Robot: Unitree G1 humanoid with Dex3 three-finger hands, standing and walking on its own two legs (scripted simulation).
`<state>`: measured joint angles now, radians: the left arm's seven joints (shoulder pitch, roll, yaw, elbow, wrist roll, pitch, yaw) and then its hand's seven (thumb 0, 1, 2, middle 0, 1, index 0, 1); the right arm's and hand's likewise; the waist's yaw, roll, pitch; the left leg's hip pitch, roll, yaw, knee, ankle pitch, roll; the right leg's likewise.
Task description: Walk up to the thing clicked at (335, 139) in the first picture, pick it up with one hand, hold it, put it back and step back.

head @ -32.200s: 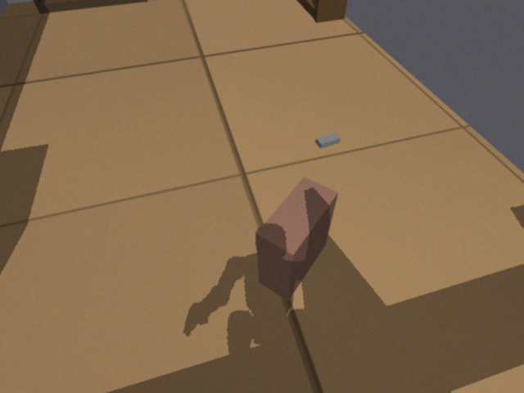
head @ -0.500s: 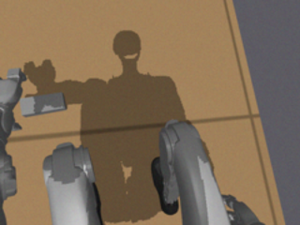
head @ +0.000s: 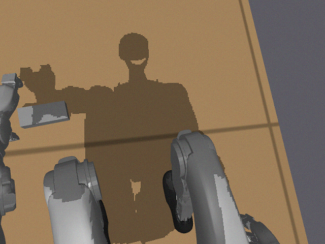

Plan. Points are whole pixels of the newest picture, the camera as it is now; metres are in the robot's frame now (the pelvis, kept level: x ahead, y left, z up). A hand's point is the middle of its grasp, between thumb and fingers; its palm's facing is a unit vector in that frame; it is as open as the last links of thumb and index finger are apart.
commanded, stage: approach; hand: left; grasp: from above
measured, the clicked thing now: (44, 114) +0.48 +0.25 -0.30
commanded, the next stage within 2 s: close in in 0.66 s
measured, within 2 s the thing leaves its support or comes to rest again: neither
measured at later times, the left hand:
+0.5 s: hand (40, 96) +0.49 +0.23 -0.18, palm faces -0.38 -0.01 -0.92, open 14.0 cm
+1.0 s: hand (36, 109) +0.46 +0.25 -0.20, palm faces -0.41 -0.04 -0.91, open 14.2 cm
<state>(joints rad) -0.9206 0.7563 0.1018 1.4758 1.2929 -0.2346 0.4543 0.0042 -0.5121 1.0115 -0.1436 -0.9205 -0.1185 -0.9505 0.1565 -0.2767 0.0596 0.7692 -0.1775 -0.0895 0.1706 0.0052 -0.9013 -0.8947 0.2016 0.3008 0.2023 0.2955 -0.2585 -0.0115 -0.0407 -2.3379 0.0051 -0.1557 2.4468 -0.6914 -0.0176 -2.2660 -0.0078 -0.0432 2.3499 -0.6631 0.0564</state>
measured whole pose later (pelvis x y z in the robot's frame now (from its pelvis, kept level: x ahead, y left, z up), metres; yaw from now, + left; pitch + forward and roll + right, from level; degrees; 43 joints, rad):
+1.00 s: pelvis +0.00 +0.00 -0.01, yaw -2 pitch +32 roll -10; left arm -1.00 0.72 0.06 1.59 1.38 -0.25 0.57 0.00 -0.55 1.04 -0.09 -0.99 -0.08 -1.00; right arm 0.11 -0.30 0.08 0.74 -0.21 -0.11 0.20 0.00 -0.90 -0.89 0.20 0.30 0.20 0.30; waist -0.31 -0.04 -0.02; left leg -2.35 0.00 -0.18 2.49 -0.71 -0.02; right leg -2.27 0.00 -0.06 2.37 -0.67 0.05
